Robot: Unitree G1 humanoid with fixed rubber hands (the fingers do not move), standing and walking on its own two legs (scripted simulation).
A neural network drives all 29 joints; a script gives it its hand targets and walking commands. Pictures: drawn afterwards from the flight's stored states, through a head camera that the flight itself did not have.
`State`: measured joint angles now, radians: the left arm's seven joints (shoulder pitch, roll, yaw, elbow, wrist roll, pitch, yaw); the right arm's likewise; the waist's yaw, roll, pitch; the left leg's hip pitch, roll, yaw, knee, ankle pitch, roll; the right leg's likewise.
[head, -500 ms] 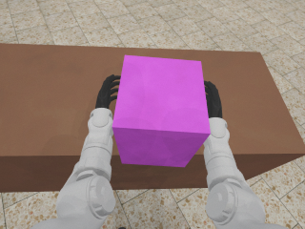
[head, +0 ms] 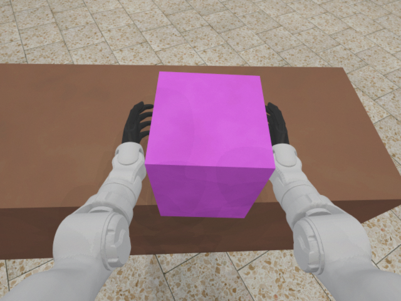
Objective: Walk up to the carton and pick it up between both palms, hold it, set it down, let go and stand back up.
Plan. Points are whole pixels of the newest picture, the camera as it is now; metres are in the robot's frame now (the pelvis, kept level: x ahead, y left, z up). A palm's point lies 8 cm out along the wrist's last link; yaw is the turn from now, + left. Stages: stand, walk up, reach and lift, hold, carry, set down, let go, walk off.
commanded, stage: set down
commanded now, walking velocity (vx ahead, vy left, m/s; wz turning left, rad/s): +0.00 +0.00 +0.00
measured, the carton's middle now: (205, 151) +0.42 +0.02 +0.01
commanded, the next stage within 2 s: none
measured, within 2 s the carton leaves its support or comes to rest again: neither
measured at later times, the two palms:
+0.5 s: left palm (114, 121) +0.43 +0.20 +0.09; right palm (308, 119) +0.45 -0.18 +0.10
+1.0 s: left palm (89, 80) +0.43 +0.21 +0.19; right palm (327, 83) +0.45 -0.17 +0.19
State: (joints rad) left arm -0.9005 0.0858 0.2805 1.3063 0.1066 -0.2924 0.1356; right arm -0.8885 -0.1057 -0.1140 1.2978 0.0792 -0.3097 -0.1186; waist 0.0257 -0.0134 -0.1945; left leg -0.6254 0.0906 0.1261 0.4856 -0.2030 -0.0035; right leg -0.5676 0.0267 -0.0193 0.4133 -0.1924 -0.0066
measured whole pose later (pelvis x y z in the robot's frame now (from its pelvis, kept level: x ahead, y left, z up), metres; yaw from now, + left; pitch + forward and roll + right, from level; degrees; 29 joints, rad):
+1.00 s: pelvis -0.03 -0.02 +0.00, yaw +3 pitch +14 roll -1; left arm -1.17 0.34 -0.05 1.20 -0.26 0.15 0.07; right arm -1.18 -0.33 0.10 1.25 0.45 0.12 -0.09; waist -0.01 -0.03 -0.20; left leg -0.55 0.08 0.04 0.44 -0.14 -0.03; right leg -0.49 0.03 -0.06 0.40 -0.17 -0.03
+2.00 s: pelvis -0.01 -0.01 +0.01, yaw +4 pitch +0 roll +0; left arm -0.30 0.17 0.07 0.52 -0.08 0.04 0.01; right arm -0.32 -0.16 0.01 0.65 0.23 -0.09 -0.11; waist -0.01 -0.03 -0.01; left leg -0.21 0.04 0.03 0.37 -0.17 -0.02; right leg -0.15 0.01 -0.05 0.36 -0.21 -0.02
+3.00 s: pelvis +0.01 -0.01 +0.01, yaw +2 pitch -4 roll +0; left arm 0.14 0.19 0.02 0.54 -0.05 -0.10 -0.01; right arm 0.13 -0.15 0.04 0.69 0.12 -0.30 -0.03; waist 0.03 -0.03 0.02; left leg -0.06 0.04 0.05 0.36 -0.22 -0.02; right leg -0.02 0.01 0.00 0.35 -0.25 -0.02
